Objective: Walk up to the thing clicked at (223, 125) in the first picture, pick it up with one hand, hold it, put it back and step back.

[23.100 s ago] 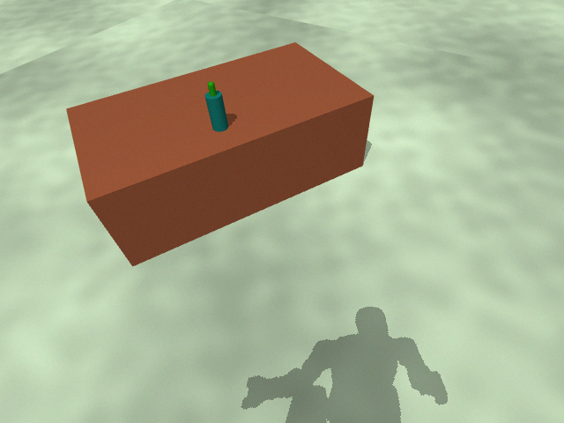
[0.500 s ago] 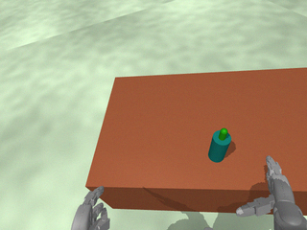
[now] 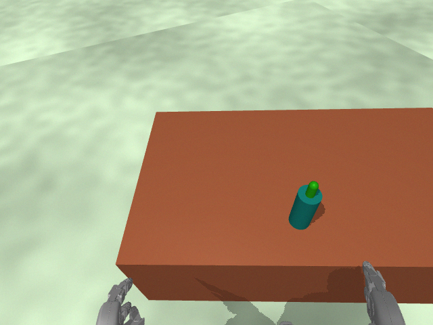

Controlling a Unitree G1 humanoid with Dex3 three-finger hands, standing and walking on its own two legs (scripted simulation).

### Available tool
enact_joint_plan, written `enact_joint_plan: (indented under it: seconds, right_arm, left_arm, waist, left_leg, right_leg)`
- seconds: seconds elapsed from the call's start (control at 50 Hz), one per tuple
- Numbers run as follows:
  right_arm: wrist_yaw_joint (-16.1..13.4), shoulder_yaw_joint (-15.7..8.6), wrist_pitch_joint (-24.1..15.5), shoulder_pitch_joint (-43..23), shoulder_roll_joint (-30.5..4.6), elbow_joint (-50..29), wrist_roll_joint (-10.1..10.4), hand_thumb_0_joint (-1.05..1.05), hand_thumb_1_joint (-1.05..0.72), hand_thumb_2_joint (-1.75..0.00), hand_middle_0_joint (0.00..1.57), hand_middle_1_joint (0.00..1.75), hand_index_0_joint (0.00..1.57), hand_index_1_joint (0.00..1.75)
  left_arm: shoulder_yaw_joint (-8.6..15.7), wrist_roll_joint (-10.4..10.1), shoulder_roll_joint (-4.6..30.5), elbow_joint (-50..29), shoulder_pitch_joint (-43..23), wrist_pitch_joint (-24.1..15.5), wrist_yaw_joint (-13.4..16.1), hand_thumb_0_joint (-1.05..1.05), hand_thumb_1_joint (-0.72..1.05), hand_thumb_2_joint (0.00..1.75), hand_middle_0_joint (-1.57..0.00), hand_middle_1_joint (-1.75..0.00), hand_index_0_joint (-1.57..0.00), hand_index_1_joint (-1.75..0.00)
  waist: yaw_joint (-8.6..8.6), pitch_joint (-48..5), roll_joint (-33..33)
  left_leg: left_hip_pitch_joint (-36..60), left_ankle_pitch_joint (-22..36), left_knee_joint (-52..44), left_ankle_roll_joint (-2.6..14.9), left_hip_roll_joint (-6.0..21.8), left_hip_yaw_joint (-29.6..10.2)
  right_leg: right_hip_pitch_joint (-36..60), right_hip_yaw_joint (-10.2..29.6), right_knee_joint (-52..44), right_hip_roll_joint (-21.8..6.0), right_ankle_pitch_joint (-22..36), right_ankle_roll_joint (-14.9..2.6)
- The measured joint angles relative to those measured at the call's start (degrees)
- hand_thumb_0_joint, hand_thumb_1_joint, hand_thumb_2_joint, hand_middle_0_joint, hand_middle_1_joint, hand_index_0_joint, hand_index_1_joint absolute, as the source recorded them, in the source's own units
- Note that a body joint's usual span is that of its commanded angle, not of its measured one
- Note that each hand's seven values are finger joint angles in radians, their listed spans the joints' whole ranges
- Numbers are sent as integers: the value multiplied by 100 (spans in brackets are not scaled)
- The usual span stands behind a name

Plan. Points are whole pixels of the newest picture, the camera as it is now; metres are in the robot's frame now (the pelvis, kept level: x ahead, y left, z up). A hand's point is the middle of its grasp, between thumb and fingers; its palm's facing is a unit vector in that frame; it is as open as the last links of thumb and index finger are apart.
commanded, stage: home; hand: right
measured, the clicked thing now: (306, 203) +0.49 -0.21 -0.20
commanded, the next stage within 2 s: stand in 1.68 s
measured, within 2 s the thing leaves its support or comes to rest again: neither
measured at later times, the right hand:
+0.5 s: hand (351, 314) +0.17 -0.19 -0.06, palm faces +0.12 +0.95 -0.28, open 17.4 cm
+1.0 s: hand (354, 311) +0.18 -0.20 -0.06, palm faces +0.11 +0.95 -0.28, open 17.5 cm
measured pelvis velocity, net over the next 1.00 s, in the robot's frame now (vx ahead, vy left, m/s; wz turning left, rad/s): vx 0.01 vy -0.02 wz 0.01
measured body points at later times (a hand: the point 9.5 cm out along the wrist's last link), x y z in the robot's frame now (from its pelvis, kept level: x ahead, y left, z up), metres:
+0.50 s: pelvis +0.00 -0.01 +0.00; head +0.03 -0.01 +0.45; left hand +0.17 +0.23 -0.07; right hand +0.17 -0.24 -0.04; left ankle -0.02 +0.12 -0.69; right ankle +0.04 -0.15 -0.69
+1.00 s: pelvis +0.01 -0.02 +0.01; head +0.03 -0.02 +0.46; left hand +0.16 +0.23 -0.07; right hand +0.17 -0.24 -0.04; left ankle -0.02 +0.12 -0.69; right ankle +0.04 -0.15 -0.69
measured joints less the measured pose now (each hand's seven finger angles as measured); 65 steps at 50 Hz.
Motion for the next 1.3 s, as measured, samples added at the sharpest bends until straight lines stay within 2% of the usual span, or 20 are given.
enact_joint_plan:
  seconds: [0.42, 0.76, 1.3]
  right_arm:
    - [-38, 11, 360, -32, 0, -76, -45, -1, 52, -6, 6, 6, 6, 6]
    - [-29, 3, 537, -102, 4, -50, -69, -1, 52, -6, 6, 6, 6, 6]
    - [6, -11, 635, -119, 0, -62, -63, -1, 54, -5, 6, 5, 5, 5]
  left_arm:
    - [4, 103, 0, 237, -140, -466, 85, 1, 90, 90, -20, -31, -20, -31]
    - [-12, 151, -48, 358, -140, -555, 77, 1, 90, 90, -20, -31, -21, -31]
    - [-2, 168, -35, 432, -158, -616, 124, 1, 90, 90, -20, -31, -21, -31]
  waist:
    - [-27, 54, 33]
    - [-29, 48, 34]
    - [-14, 58, 30]
  left_leg:
    - [178, 67, -172, -49, 11, -23]
    - [343, 96, -332, -110, 15, -62]
    - [356, 102, -360, -105, 8, -60]
  right_leg:
    - [138, -28, -67, 10, 0, -39]
    - [266, -74, -108, 11, -54, -93]
    - [285, -71, -149, 4, -41, -87]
